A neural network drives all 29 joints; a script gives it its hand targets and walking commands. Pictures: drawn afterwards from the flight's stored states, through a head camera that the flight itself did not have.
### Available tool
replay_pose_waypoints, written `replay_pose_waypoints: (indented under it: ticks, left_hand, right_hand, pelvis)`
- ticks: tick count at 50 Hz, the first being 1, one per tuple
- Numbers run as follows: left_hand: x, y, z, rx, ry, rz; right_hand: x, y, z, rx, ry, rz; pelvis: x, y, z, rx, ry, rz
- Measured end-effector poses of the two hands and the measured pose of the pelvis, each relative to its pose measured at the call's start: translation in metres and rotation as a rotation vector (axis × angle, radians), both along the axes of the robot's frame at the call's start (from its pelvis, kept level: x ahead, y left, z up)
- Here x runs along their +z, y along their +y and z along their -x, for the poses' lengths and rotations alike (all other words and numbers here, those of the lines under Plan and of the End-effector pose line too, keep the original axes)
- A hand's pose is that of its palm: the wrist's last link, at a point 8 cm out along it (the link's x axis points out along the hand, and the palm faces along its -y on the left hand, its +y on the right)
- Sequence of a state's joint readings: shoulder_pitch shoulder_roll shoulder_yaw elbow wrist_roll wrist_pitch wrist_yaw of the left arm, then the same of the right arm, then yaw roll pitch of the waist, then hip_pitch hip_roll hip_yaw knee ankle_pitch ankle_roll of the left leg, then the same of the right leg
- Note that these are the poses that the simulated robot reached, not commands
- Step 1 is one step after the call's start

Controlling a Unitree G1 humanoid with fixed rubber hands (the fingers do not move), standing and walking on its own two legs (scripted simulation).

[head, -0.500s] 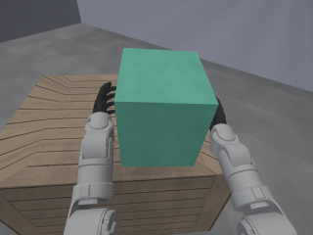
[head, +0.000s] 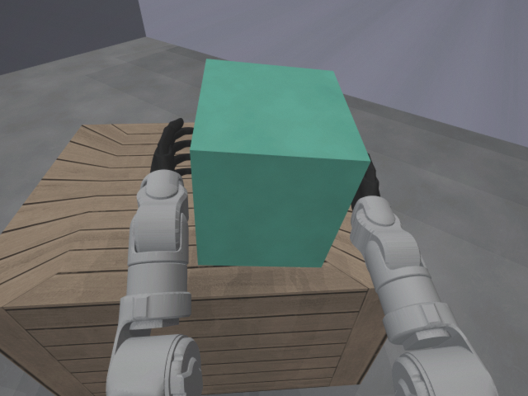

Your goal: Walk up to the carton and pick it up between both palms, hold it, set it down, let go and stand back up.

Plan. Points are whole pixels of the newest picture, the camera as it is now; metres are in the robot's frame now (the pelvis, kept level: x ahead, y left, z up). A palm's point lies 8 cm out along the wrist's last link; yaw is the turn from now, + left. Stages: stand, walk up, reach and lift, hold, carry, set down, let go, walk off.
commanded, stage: hold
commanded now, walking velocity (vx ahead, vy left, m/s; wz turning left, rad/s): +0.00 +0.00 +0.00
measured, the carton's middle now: (266, 167) +0.41 +0.01 +0.18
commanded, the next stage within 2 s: none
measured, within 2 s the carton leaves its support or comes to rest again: neither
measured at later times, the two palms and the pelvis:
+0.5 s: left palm (161, 179) +0.36 +0.15 +0.20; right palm (362, 195) +0.35 -0.13 +0.17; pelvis -0.01 -0.01 +0.00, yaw +0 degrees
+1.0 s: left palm (166, 184) +0.36 +0.15 +0.19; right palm (366, 204) +0.34 -0.14 +0.16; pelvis +0.00 +0.00 +0.00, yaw -1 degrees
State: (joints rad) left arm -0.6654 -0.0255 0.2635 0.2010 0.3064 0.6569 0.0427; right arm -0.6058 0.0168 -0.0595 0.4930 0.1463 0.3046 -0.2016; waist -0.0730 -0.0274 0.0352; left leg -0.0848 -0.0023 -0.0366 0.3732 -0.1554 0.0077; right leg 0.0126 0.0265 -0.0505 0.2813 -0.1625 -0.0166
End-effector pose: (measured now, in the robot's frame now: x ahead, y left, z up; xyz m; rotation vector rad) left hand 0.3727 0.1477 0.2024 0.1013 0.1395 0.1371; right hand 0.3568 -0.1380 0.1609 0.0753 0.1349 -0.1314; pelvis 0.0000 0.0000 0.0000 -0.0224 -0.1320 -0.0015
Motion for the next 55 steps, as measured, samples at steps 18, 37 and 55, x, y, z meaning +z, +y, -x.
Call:
replay_pose_waypoints:
  ticks: [18, 37, 55]
  left_hand:
    - [-0.001, -0.004, 0.018, 0.006, -0.01, 0.031]
    - [-0.004, -0.003, 0.011, -0.01, 0.016, -0.005]
    - [-0.008, 0.001, 0.011, 0.004, 0.032, 0.017]
  right_hand:
    - [0.003, -0.005, 0.016, 0.003, -0.023, 0.041]
    - [0.002, -0.003, 0.01, -0.004, -0.021, 0.008]
    - [-0.002, 0.0, 0.009, -0.002, -0.012, 0.021]
  pelvis:
    - [0.0, -0.008, 0.001, -0.02, -0.045, -0.005]
    - [0.0, -0.006, -0.005, 0.002, -0.052, -0.006]
    - [0.0, -0.004, 0.004, -0.011, -0.043, -0.008]
